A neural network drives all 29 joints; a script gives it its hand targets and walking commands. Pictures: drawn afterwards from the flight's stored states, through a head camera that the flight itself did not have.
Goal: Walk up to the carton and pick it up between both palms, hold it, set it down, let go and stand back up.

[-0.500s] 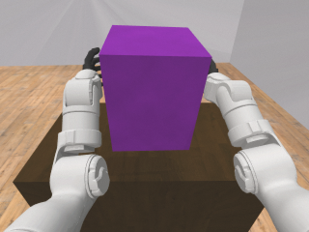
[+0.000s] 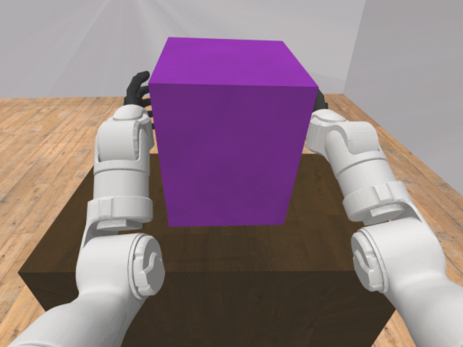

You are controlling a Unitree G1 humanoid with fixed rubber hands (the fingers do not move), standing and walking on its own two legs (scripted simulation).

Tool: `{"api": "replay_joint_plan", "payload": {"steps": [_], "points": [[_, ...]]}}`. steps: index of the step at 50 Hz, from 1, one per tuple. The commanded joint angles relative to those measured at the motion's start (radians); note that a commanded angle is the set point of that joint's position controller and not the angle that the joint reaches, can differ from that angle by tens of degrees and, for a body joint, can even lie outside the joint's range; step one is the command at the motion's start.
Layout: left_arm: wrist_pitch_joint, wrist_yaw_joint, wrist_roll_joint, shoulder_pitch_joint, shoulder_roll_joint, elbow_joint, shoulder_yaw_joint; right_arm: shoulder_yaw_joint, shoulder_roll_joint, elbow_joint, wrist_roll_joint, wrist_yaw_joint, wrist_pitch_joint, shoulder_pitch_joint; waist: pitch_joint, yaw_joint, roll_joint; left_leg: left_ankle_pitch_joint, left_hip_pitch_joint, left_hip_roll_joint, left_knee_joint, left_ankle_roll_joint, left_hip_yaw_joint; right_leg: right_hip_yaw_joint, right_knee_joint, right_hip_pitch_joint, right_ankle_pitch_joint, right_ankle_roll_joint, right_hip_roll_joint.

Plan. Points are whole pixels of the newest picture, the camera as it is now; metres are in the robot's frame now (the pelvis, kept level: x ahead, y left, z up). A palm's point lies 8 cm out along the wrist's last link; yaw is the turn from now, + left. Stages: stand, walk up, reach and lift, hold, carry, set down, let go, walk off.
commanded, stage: hold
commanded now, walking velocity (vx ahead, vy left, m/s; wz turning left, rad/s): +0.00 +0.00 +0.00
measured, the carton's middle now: (226, 132) +0.39 +0.00 +0.26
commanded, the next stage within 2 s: none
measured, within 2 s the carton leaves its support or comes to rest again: neither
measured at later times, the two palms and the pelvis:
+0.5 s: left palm (137, 116) +0.37 +0.14 +0.30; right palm (316, 122) +0.36 -0.15 +0.28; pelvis +0.00 +0.00 +0.00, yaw +0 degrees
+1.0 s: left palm (136, 116) +0.37 +0.14 +0.30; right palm (315, 122) +0.36 -0.15 +0.28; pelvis +0.00 +0.00 +0.00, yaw +0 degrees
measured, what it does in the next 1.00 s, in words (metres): stands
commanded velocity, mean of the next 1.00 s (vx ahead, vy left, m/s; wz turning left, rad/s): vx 0.00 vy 0.00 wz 0.00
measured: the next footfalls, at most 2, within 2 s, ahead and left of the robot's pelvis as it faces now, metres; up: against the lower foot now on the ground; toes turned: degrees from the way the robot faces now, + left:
none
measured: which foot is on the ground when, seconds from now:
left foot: down 0.00-1.00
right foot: down 0.00-1.00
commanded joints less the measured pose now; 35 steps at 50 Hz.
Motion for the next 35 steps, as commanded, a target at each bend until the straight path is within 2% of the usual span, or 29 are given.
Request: {"api": "replay_joint_plan", "payload": {"steps": [1, 2, 3, 4, 8, 9, 10, 11, 12, 13, 14, 15, 16, 17, 18, 19, 20, 21, 22, 23, 24, 25, 26, 27, 31, 32, 33, 34, 35], "points": [[-0.083, -0.150, -0.185, -0.803, -0.675, -0.147, -0.369, 0.202, 0.737, -0.365, 0.172, 0.138, -0.050, -0.991, -0.340, 0.000, 0.027, 0.233, 0.117, -0.040, -0.046, -0.036, 0.034, -0.032, -0.011, 0.104, 0.156, 0.021, 0.048], [-0.076, -0.156, -0.178, -0.812, -0.684, -0.118, -0.380, 0.171, 0.700, -0.316, 0.156, 0.138, -0.055, -0.983, -0.298, -0.020, 0.068, 0.214, 0.115, -0.037, -0.053, -0.040, 0.034, -0.025, -0.019, 0.071, 0.128, 0.014, 0.041], [-0.082, -0.157, -0.184, -0.826, -0.673, -0.105, -0.374, 0.180, 0.731, -0.332, 0.154, 0.139, -0.056, -0.991, -0.304, -0.019, 0.031, 0.176, 0.101, -0.040, -0.069, -0.031, 0.034, -0.032, -0.023, 0.077, 0.115, 0.019, 0.039], [-0.086, -0.155, -0.182, -0.819, -0.681, -0.127, -0.375, 0.196, 0.740, -0.361, 0.161, 0.141, -0.064, -1.009, -0.354, 0.002, 0.056, 0.206, 0.110, -0.043, -0.063, -0.032, 0.034, -0.032, -0.013, 0.096, 0.135, 0.018, 0.040], [-0.079, -0.158, -0.186, -0.777, -0.679, -0.078, -0.375, 0.193, 0.711, -0.359, 0.166, 0.130, -0.061, -0.998, -0.313, -0.031, 0.028, 0.243, 0.122, -0.041, -0.048, -0.033, 0.031, -0.024, -0.022, 0.100, 0.190, 0.022, 0.035], [-0.084, -0.161, -0.196, -0.792, -0.678, -0.105, -0.385, 0.205, 0.727, -0.383, 0.164, 0.130, -0.064, -1.007, -0.349, -0.017, 0.023, 0.259, 0.130, -0.042, -0.045, -0.036, 0.036, -0.029, -0.015, 0.103, 0.198, 0.023, 0.041], [-0.086, -0.160, -0.199, -0.818, -0.694, -0.130, -0.399, 0.184, 0.722, -0.363, 0.161, 0.129, -0.063, -1.002, -0.369, -0.030, 0.060, 0.268, 0.157, -0.039, -0.041, -0.047, 0.033, -0.028, -0.014, 0.087, 0.191, 0.021, 0.045], [-0.085, -0.156, -0.213, -0.793, -0.699, -0.140, -0.418, 0.198, 0.739, -0.408, 0.173, 0.128, -0.064, -0.984, -0.395, -0.037, 0.048, 0.281, 0.153, -0.044, -0.029, -0.045, 0.035, -0.028, -0.016, 0.098, 0.228, 0.023, 0.041], [-0.093, -0.154, -0.218, -0.835, -0.710, -0.193, -0.435, 0.198, 0.734, -0.388, 0.169, 0.128, -0.060, -0.965, -0.404, -0.047, 0.076, 0.305, 0.169, -0.041, -0.029, -0.053, 0.024, -0.033, -0.001, 0.096, 0.235, 0.017, 0.045], [-0.087, -0.154, -0.193, -0.829, -0.695, -0.161, -0.398, 0.199, 0.726, -0.354, 0.171, 0.131, -0.053, -0.983, -0.368, -0.022, 0.071, 0.297, 0.157, -0.041, -0.035, -0.051, 0.028, -0.037, -0.004, 0.094, 0.207, 0.022, 0.048], [-0.084, -0.149, -0.200, -0.789, -0.685, -0.141, -0.401, 0.214, 0.726, -0.394, 0.182, 0.135, -0.053, -0.987, -0.365, -0.019, 0.028, 0.294, 0.146, -0.042, -0.034, -0.045, 0.031, -0.038, -0.012, 0.105, 0.209, 0.025, 0.048], [-0.079, -0.152, -0.180, -0.794, -0.674, -0.098, -0.367, 0.205, 0.724, -0.353, 0.172, 0.136, -0.051, -0.996, -0.323, -0.002, 0.033, 0.243, 0.121, -0.038, -0.046, -0.039, 0.032, -0.033, -0.014, 0.094, 0.167, 0.021, 0.049], [-0.077, -0.155, -0.188, -0.774, -0.687, -0.091, -0.382, 0.176, 0.709, -0.361, 0.162, 0.135, -0.055, -0.970, -0.315, -0.021, 0.039, 0.209, 0.103, -0.039, -0.052, -0.037, 0.032, -0.025, -0.020, 0.087, 0.143, 0.018, 0.040], [-0.081, -0.157, -0.178, -0.791, -0.672, -0.067, -0.356, 0.185, 0.713, -0.353, 0.155, 0.133, -0.055, -1.006, -0.288, -0.008, 0.030, 0.178, 0.085, -0.039, -0.063, -0.029, 0.033, -0.025, -0.028, 0.087, 0.118, 0.019, 0.036], [-0.089, -0.156, -0.186, -0.809, -0.678, -0.097, -0.376, 0.176, 0.718, -0.351, 0.154, 0.135, -0.057, -0.986, -0.321, -0.024, 0.027, 0.193, 0.102, -0.039, -0.056, -0.031, 0.035, -0.030, -0.021, 0.077, 0.135, 0.019, 0.040], [-0.094, -0.150, -0.194, -0.811, -0.674, -0.130, -0.383, 0.196, 0.736, -0.378, 0.171, 0.138, -0.061, -1.007, -0.369, -0.010, 0.033, 0.233, 0.115, -0.039, -0.051, -0.032, 0.027, -0.026, -0.017, 0.104, 0.175, 0.019, 0.042], [-0.090, -0.149, -0.195, -0.806, -0.689, -0.127, -0.389, 0.196, 0.732, -0.396, 0.176, 0.136, -0.060, -1.014, -0.378, -0.018, 0.053, 0.238, 0.124, -0.045, -0.041, -0.035, 0.030, -0.029, -0.014, 0.104, 0.191, 0.022, 0.039], [-0.085, -0.149, -0.187, -0.820, -0.694, -0.094, -0.380, 0.197, 0.727, -0.378, 0.176, 0.136, -0.059, -1.046, -0.352, -0.006, 0.054, 0.232, 0.122, -0.037, -0.044, -0.037, 0.028, -0.031, -0.014, 0.074, 0.157, 0.017, 0.044], [-0.087, -0.146, -0.191, -0.810, -0.681, -0.086, -0.373, 0.199, 0.726, -0.369, 0.172, 0.137, -0.056, -1.033, -0.337, -0.008, 0.024, 0.219, 0.114, -0.036, -0.046, -0.034, 0.032, -0.030, -0.021, 0.076, 0.147, 0.021, 0.041], [-0.091, -0.146, -0.175, -0.833, -0.666, -0.095, -0.354, 0.204, 0.739, -0.350, 0.166, 0.139, -0.057, -1.027, -0.324, 0.009, 0.030, 0.200, 0.113, -0.038, -0.053, -0.034, 0.033, -0.026, -0.022, 0.078, 0.130, 0.018, 0.042], [-0.092, -0.146, -0.185, -0.812, -0.680, -0.092, -0.364, 0.202, 0.746, -0.387, 0.164, 0.141, -0.063, -1.030, -0.353, 0.007, 0.013, 0.204, 0.112, -0.038, -0.050, -0.029, 0.033, -0.029, -0.019, 0.086, 0.143, 0.022, 0.044], [-0.091, -0.150, -0.187, -0.822, -0.686, -0.068, -0.370, 0.174, 0.724, -0.361, 0.150, 0.138, -0.059, -1.023, -0.330, -0.025, 0.024, 0.178, 0.111, -0.041, -0.056, -0.026, 0.032, -0.030, -0.025, 0.075, 0.127, 0.023, 0.042], [-0.101, -0.144, -0.185, -0.841, -0.678, -0.119, -0.370, 0.198, 0.748, -0.350, 0.167, 0.145, -0.058, -1.023, -0.375, 0.004, 0.041, 0.212, 0.121, -0.042, -0.049, -0.031, 0.030, -0.033, -0.014, 0.082, 0.147, 0.024, 0.042], [-0.094, -0.145, -0.178, -0.835, -0.671, -0.067, -0.356, 0.166, 0.710, -0.300, 0.148, 0.146, -0.058, -0.997, -0.324, -0.010, 0.051, 0.184, 0.112, -0.038, -0.057, -0.034, 0.032, -0.028, -0.024, 0.061, 0.118, 0.020, 0.035], [-0.093, -0.150, -0.195, -0.814, -0.678, -0.108, -0.374, 0.177, 0.725, -0.332, 0.161, 0.139, -0.062, -0.994, -0.361, -0.022, 0.042, 0.238, 0.128, -0.038, -0.041, -0.035, 0.029, -0.027, -0.011, 0.092, 0.180, 0.021, 0.043], [-0.091, -0.153, -0.189, -0.817, -0.668, -0.068, -0.362, 0.179, 0.724, -0.309, 0.156, 0.138, -0.057, -1.003, -0.316, -0.020, 0.029, 0.213, 0.106, -0.041, -0.049, -0.032, 0.031, -0.029, -0.017, 0.087, 0.161, 0.022, 0.041], [-0.095, -0.152, -0.193, -0.838, -0.674, -0.076, -0.363, 0.190, 0.734, -0.354, 0.171, 0.139, -0.068, -1.047, -0.353, 0.003, 0.034, 0.207, 0.110, -0.038, -0.047, -0.028, 0.029, -0.023, -0.019, 0.072, 0.144, 0.020, 0.037], [-0.100, -0.149, -0.201, -0.832, -0.683, -0.091, -0.373, 0.187, 0.737, -0.348, 0.164, 0.138, -0.064, -1.013, -0.371, -0.012, 0.038, 0.231, 0.118, -0.041, -0.044, -0.035, 0.032, -0.027, -0.014, 0.088, 0.172, 0.024, 0.042], [-0.098, -0.146, -0.194, -0.820, -0.674, -0.088, -0.364, 0.196, 0.738, -0.381, 0.161, 0.140, -0.070, -1.028, -0.393, 0.002, 0.030, 0.250, 0.130, -0.042, -0.041, -0.034, 0.032, -0.026, -0.013, 0.092, 0.181, 0.026, 0.042]]}}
